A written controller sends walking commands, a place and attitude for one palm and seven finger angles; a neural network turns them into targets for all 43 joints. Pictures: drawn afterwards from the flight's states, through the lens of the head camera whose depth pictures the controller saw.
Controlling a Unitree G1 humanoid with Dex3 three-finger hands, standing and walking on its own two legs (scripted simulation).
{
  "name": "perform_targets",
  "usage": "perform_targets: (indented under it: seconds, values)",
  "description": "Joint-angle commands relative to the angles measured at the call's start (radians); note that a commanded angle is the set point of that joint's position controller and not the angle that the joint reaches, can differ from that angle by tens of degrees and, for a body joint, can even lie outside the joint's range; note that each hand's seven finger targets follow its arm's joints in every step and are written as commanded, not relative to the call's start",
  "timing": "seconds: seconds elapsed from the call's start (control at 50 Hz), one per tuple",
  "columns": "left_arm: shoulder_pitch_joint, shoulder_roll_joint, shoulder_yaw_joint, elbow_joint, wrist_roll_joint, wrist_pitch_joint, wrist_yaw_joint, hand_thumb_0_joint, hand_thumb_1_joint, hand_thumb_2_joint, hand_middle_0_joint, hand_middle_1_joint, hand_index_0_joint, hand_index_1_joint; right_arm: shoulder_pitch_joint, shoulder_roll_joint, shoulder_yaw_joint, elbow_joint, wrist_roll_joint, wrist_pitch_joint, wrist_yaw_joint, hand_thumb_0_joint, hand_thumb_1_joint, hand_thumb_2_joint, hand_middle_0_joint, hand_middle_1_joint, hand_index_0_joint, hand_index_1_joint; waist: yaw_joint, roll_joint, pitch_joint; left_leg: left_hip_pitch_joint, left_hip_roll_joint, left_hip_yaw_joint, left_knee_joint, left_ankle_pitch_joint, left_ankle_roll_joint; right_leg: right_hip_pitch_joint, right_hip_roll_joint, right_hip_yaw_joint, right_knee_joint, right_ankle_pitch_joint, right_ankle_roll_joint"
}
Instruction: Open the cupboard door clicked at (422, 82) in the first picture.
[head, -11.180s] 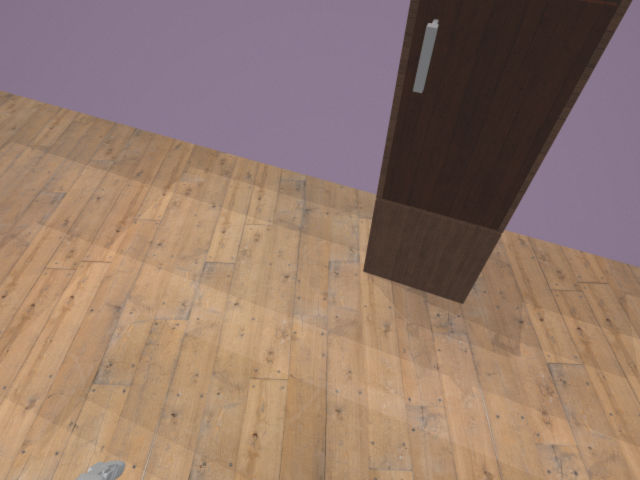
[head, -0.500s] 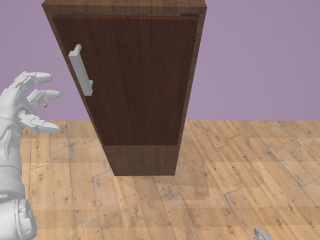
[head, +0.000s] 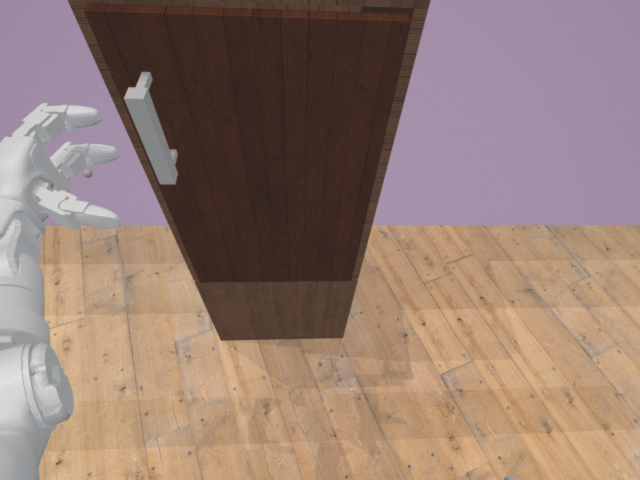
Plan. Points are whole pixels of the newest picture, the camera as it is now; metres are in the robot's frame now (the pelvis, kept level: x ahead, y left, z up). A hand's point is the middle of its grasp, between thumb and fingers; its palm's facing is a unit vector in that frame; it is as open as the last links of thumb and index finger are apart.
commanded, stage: move the hooked fingers beside the handle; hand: left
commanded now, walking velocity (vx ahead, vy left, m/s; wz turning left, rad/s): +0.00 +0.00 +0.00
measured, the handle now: (157, 131) +0.52 +0.22 +0.12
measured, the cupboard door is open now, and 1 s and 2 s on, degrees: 0 0 0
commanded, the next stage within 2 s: slide the fingers in behind the handle in 1.16 s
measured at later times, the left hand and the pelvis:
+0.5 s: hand (96, 148) +0.48 +0.28 +0.13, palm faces +0.02 -1.00 +0.00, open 14.0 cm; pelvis +0.00 +0.00 +0.00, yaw -1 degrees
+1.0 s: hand (92, 156) +0.47 +0.28 +0.13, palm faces +0.02 -1.00 +0.01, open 14.0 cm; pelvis +0.00 +0.00 -0.01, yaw -1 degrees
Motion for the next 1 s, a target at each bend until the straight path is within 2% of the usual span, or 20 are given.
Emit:
perform_targets:
  seconds: [0.0, 0.08, 0.14, 0.2, 0.24, 0.34, 0.36, 0.42, 0.48, 0.52, 0.58, 0.6, 0.66, 0.72, 0.78, 0.84, 0.88, 0.92, 0.94, 0.98]
  values:
    - [-0.469, 0.310, 0.032, -0.135, -0.009, -0.070, 0.004, 0.000, -0.500, 0.300, -0.300, -1.200, -0.300, -1.200, 0.105, -0.180, -0.063, -0.069, -0.006, -0.010, -0.013, 0.000, -0.900, -0.900, 0.200, 0.300, 0.200, 0.300, -0.029, 0.117, -0.320, 0.181, 0.030, -0.109, -0.054, 0.474, -0.045, 0.091, 0.025, 0.042, -0.015, 0.275, -0.023]
    - [-0.487, 0.356, 0.060, -0.133, 0.004, -0.092, 0.011, 0.000, -0.500, 0.300, -0.300, -1.200, -0.300, -1.200, 0.122, -0.180, -0.066, -0.070, -0.010, 0.012, -0.009, 0.000, -0.900, -0.900, 0.200, 0.300, 0.200, 0.300, -0.026, 0.111, -0.382, 0.178, 0.030, -0.107, -0.042, 0.503, -0.042, 0.121, 0.025, 0.049, -0.007, 0.311, -0.018]
    - [-0.492, 0.393, 0.088, -0.127, 0.008, -0.104, 0.005, 0.000, -0.500, 0.300, -0.300, -1.200, -0.300, -1.200, 0.137, -0.181, -0.069, -0.070, -0.014, 0.032, -0.005, 0.000, -0.900, -0.900, 0.200, 0.300, 0.200, 0.300, -0.017, 0.151, -0.422, 0.207, 0.035, -0.110, -0.029, 0.579, -0.050, 0.121, 0.029, 0.051, 0.003, 0.340, -0.018]
    - [-0.486, 0.423, 0.105, -0.075, 0.004, -0.100, -0.003, 0.000, -0.500, 0.300, -0.300, -1.200, -0.300, -1.200, 0.147, -0.188, -0.067, -0.073, -0.012, 0.055, -0.004, 0.000, -0.900, -0.900, 0.200, 0.300, 0.200, 0.300, -0.026, 0.080, -0.387, 0.144, 0.032, -0.097, -0.026, 0.558, -0.036, 0.147, 0.032, 0.054, 0.003, 0.371, -0.015]
    - [-0.495, 0.448, 0.118, -0.084, 0.013, -0.100, -0.011, 0.000, -0.500, 0.300, -0.300, -1.200, -0.300, -1.200, 0.151, -0.187, -0.070, -0.078, -0.012, 0.065, -0.003, 0.000, -0.900, -0.900, 0.200, 0.300, 0.200, 0.300, -0.021, 0.112, -0.408, 0.140, 0.030, -0.090, -0.026, 0.541, -0.031, 0.155, 0.030, 0.059, 0.004, 0.375, -0.011]
    - [-0.545, 0.441, 0.089, -0.062, 0.018, -0.102, -0.024, 0.000, -0.500, 0.300, -0.300, -1.200, -0.300, -1.200, 0.168, -0.190, -0.070, -0.072, -0.012, 0.088, -0.004, 0.000, -0.900, -0.900, 0.200, 0.300, 0.200, 0.300, -0.045, 0.147, -0.399, 0.150, 0.031, -0.096, -0.019, 0.506, -0.030, 0.102, 0.034, 0.058, -0.002, 0.331, -0.012]
    - [-0.542, 0.411, 0.066, -0.049, 0.016, -0.100, -0.026, 0.000, -0.500, 0.300, -0.300, -1.200, -0.300, -1.200, 0.167, -0.188, -0.069, -0.071, -0.012, 0.089, -0.004, 0.000, -0.900, -0.900, 0.200, 0.300, 0.200, 0.300, -0.056, 0.135, -0.380, 0.142, 0.032, -0.094, -0.021, 0.484, -0.027, 0.089, 0.034, 0.056, -0.007, 0.321, -0.011]
    - [-0.540, 0.408, 0.062, -0.027, 0.008, -0.097, -0.036, 0.000, -0.500, 0.300, -0.300, -1.200, -0.300, -1.200, 0.173, -0.193, -0.068, -0.072, -0.012, 0.097, -0.005, 0.000, -0.900, -0.900, 0.200, 0.300, 0.200, 0.300, -0.060, 0.116, -0.374, 0.123, 0.032, -0.095, -0.020, 0.462, -0.023, 0.085, 0.035, 0.056, -0.004, 0.315, -0.012]
    - [-0.518, 0.482, 0.122, -0.043, 0.014, -0.102, -0.034, 0.000, -0.500, 0.300, -0.300, -1.200, -0.300, -1.200, 0.181, -0.196, -0.071, -0.077, -0.015, 0.105, -0.002, 0.000, -0.900, -0.900, 0.200, 0.300, 0.200, 0.300, -0.038, 0.127, -0.418, 0.106, 0.027, -0.088, -0.014, 0.455, -0.021, 0.123, 0.033, 0.063, 0.004, 0.332, -0.012]
    - [-0.525, 0.495, 0.127, -0.049, 0.012, -0.104, -0.035, 0.000, -0.500, 0.300, -0.300, -1.200, -0.300, -1.200, 0.176, -0.195, -0.069, -0.083, -0.013, 0.114, -0.001, 0.000, -0.900, -0.900, 0.200, 0.300, 0.200, 0.300, -0.042, 0.116, -0.417, 0.092, 0.027, -0.086, -0.009, 0.458, -0.018, 0.132, 0.035, 0.065, 0.011, 0.351, -0.011]
    - [-0.500, 0.509, 0.142, -0.099, 0.016, -0.118, -0.033, 0.000, -0.500, 0.300, -0.300, -1.200, -0.300, -1.200, 0.168, -0.191, -0.071, -0.100, -0.013, 0.120, 0.004, 0.000, -0.900, -0.900, 0.200, 0.300, 0.200, 0.300, -0.023, 0.170, -0.440, 0.114, 0.028, -0.087, -0.008, 0.487, -0.024, 0.133, 0.036, 0.064, 0.018, 0.349, -0.014]
    - [-0.492, 0.478, 0.126, -0.104, 0.006, -0.119, -0.037, 0.000, -0.500, 0.300, -0.300, -1.200, -0.300, -1.200, 0.167, -0.189, -0.071, -0.108, -0.013, 0.121, 0.006, 0.000, -0.900, -0.900, 0.200, 0.300, 0.200, 0.300, -0.029, 0.186, -0.443, 0.142, 0.030, -0.087, -0.002, 0.528, -0.026, 0.114, 0.040, 0.061, 0.020, 0.357, -0.017]
    - [-0.496, 0.476, 0.122, -0.059, -0.001, -0.107, -0.045, 0.000, -0.500, 0.300, -0.300, -1.200, -0.300, -1.200, 0.163, -0.192, -0.070, -0.101, -0.009, 0.124, 0.004, 0.000, -0.900, -0.900, 0.200, 0.300, 0.200, 0.300, -0.041, 0.118, -0.386, 0.089, 0.030, -0.088, -0.008, 0.444, -0.018, 0.108, 0.040, 0.059, 0.010, 0.324, -0.011]
    - [-0.520, 0.470, 0.112, -0.113, 0.000, -0.111, -0.049, 0.000, -0.500, 0.300, -0.300, -1.200, -0.300, -1.200, 0.159, -0.190, -0.072, -0.103, -0.009, 0.123, 0.003, 0.000, -0.900, -0.900, 0.200, 0.300, 0.200, 0.300, -0.038, 0.201, -0.436, 0.160, 0.032, -0.094, -0.001, 0.505, -0.030, 0.085, 0.040, 0.057, 0.014, 0.324, -0.014]
    - [-0.511, 0.410, 0.073, -0.071, -0.007, -0.100, -0.048, 0.000, -0.500, 0.300, -0.300, -1.200, -0.300, -1.200, 0.159, -0.188, -0.071, -0.092, -0.009, 0.120, 0.002, 0.000, -0.900, -0.900, 0.200, 0.300, 0.200, 0.300, -0.055, 0.131, -0.380, 0.139, 0.037, -0.099, 0.001, 0.474, -0.028, 0.054, 0.043, 0.050, 0.006, 0.297, -0.011]
    - [-0.525, 0.415, 0.076, -0.090, -0.012, -0.099, -0.047, 0.000, -0.500, 0.300, -0.300, -1.200, -0.300, -1.200, 0.153, -0.189, -0.069, -0.091, -0.009, 0.116, 0.001, 0.000, -0.900, -0.900, 0.200, 0.300, 0.200, 0.300, -0.049, 0.172, -0.408, 0.159, 0.036, -0.101, 0.005, 0.495, -0.033, 0.055, 0.040, 0.052, 0.012, 0.307, -0.015]
    - [-0.535, 0.385, 0.046, -0.064, -0.001, -0.092, -0.037, 0.000, -0.500, 0.300, -0.300, -1.200, -0.300, -1.200, 0.147, -0.185, -0.065, -0.091, -0.010, 0.114, 0.002, 0.000, -0.900, -0.900, 0.200, 0.300, 0.200, 0.300, -0.060, 0.144, -0.361, 0.129, 0.036, -0.107, -0.001, 0.464, -0.033, 0.040, 0.040, 0.045, 0.011, 0.285, -0.015]
    - [-0.552, 0.394, 0.059, -0.103, -0.004, -0.102, -0.029, 0.000, -0.500, 0.300, -0.300, -1.200, -0.300, -1.200, 0.150, -0.186, -0.068, -0.091, -0.013, 0.111, 0.003, 0.000, -0.900, -0.900, 0.200, 0.300, 0.200, 0.300, -0.050, 0.187, -0.409, 0.180, 0.040, -0.114, 0.005, 0.525, -0.044, 0.037, 0.041, 0.045, 0.018, 0.294, -0.017]
    - [-0.541, 0.395, 0.063, -0.111, -0.004, -0.104, -0.025, 0.000, -0.500, 0.300, -0.300, -1.200, -0.300, -1.200, 0.153, -0.186, -0.069, -0.092, -0.014, 0.111, 0.004, 0.000, -0.900, -0.900, 0.200, 0.300, 0.200, 0.300, -0.048, 0.162, -0.430, 0.189, 0.042, -0.117, 0.009, 0.536, -0.046, 0.041, 0.041, 0.043, 0.020, 0.296, -0.016]
    - [-0.552, 0.374, 0.047, -0.090, -0.002, -0.103, -0.018, 0.000, -0.500, 0.300, -0.300, -1.200, -0.300, -1.200, 0.143, -0.183, -0.065, -0.092, -0.012, 0.108, 0.005, 0.000, -0.900, -0.900, 0.200, 0.300, 0.200, 0.300, -0.054, 0.152, -0.393, 0.157, 0.040, -0.114, 0.004, 0.495, -0.044, 0.040, 0.041, 0.043, 0.018, 0.284, -0.016]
